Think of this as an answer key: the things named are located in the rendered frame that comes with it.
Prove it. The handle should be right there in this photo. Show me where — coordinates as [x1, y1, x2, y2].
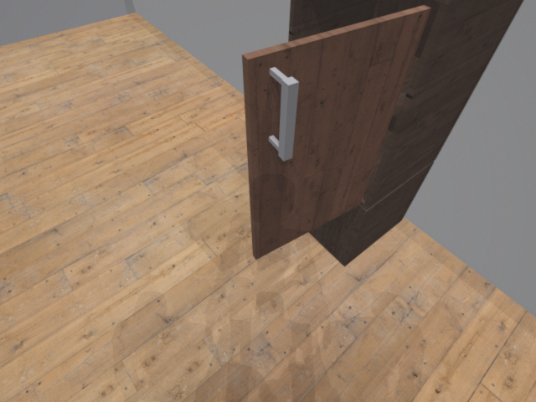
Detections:
[269, 67, 299, 162]

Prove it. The cupboard door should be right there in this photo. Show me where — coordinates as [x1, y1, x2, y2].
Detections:
[242, 5, 431, 260]

